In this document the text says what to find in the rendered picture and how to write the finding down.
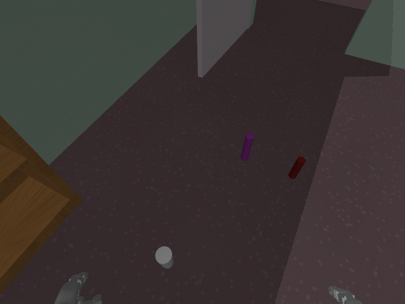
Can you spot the right robot hand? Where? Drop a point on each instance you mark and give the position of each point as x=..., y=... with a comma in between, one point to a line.
x=343, y=296

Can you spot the bookshelf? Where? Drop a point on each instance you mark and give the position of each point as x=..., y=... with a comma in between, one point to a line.
x=34, y=201

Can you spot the left robot hand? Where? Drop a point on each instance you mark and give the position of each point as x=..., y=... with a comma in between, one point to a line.
x=70, y=291

